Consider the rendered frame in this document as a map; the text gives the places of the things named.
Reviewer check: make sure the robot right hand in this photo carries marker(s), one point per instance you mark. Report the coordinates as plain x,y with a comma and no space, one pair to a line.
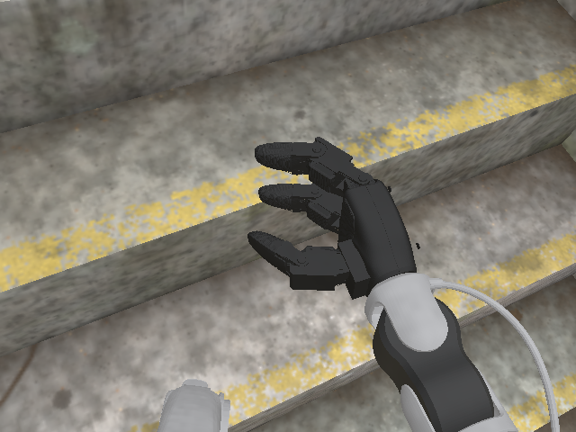
373,244

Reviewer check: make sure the left robot thigh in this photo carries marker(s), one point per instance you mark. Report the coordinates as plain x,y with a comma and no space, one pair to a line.
193,408

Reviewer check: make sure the right robot forearm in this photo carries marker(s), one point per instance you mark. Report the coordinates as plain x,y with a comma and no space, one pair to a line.
417,342

